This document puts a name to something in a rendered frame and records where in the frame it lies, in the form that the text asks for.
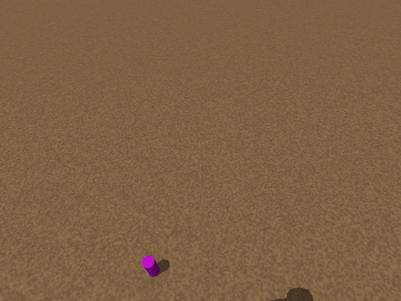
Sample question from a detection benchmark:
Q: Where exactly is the can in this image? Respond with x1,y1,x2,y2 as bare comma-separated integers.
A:
142,255,160,277

